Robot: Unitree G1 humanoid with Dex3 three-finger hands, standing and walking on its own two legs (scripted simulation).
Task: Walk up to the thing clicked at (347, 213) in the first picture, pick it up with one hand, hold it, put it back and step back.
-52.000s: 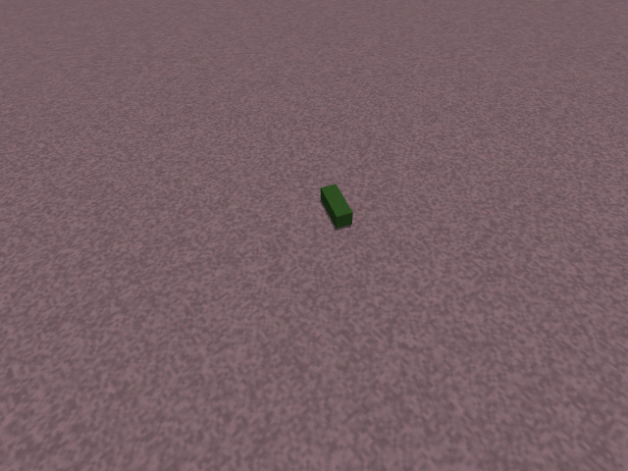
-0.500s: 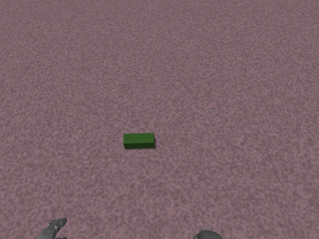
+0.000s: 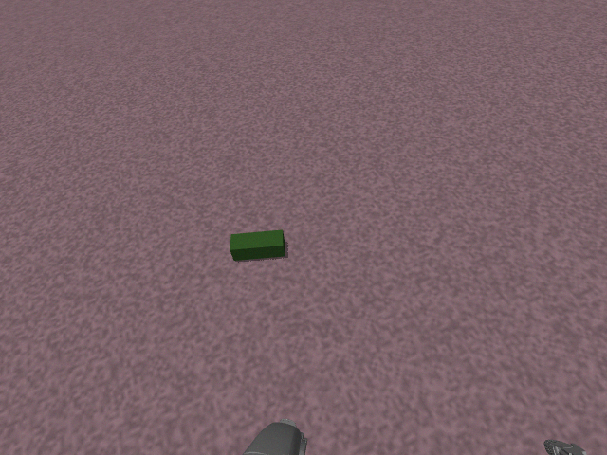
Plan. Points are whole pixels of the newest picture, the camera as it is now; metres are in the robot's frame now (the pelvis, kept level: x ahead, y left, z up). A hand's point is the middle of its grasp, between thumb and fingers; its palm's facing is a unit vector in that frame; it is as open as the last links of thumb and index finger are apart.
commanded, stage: step back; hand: left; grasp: from above
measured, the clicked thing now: (258, 245) +0.94 +0.31 -0.72
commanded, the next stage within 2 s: stand in 1.06 s
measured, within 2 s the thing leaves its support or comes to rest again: neither
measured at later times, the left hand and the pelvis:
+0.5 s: hand out of the picture +0.00 +0.27 -0.14, palm faces +0.09 -0.92 -0.39, open 7.4 cm; pelvis -0.03 -0.01 +0.00, yaw +5 degrees
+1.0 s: hand out of the picture +0.06 +0.29 -0.15, palm faces +0.09 -0.93 -0.35, open 7.4 cm; pelvis +0.00 +0.02 +0.01, yaw +4 degrees
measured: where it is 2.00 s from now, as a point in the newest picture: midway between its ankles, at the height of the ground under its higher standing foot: outside the picture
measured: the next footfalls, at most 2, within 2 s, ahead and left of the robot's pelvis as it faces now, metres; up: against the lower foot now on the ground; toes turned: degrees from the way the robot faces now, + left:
left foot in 0.18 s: -0.01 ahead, +0.14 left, +0.00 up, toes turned +3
left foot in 0.70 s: +0.06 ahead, +0.15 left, +0.00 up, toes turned +6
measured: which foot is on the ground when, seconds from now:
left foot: up 0.00-0.16, down 0.18-0.46, up 0.48-0.68, down 0.70-1.00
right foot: down 0.00-1.00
